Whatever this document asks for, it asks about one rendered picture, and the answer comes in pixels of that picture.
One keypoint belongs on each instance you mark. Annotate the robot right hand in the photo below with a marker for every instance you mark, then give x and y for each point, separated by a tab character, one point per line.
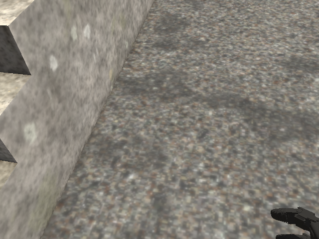
299	216

